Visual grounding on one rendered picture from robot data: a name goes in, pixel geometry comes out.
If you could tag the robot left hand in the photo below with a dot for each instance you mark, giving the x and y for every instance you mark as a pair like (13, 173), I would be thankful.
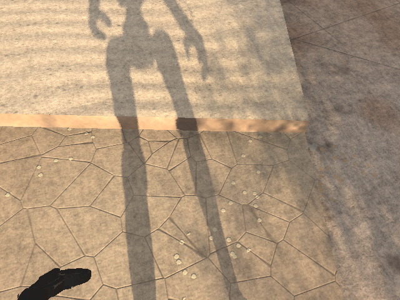
(53, 282)

